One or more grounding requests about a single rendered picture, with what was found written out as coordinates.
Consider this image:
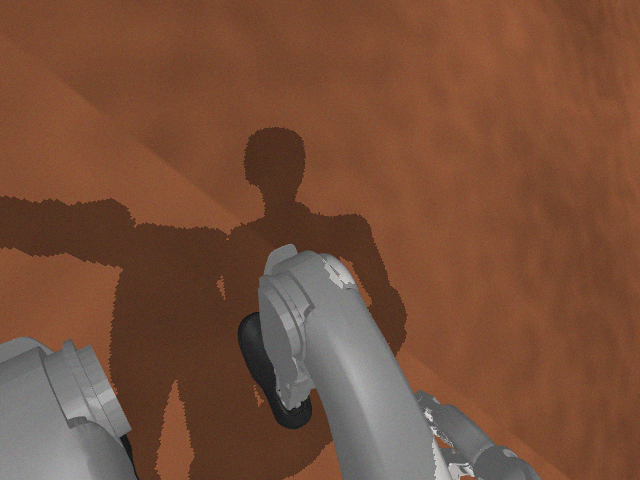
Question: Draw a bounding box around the right robot arm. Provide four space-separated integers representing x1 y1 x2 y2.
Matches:
473 445 542 480

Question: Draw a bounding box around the right robot foot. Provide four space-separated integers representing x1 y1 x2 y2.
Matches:
238 312 312 429

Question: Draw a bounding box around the left robot foot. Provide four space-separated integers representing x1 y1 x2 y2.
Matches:
120 434 139 480

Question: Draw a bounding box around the right robot hand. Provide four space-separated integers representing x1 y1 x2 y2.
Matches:
414 390 496 480

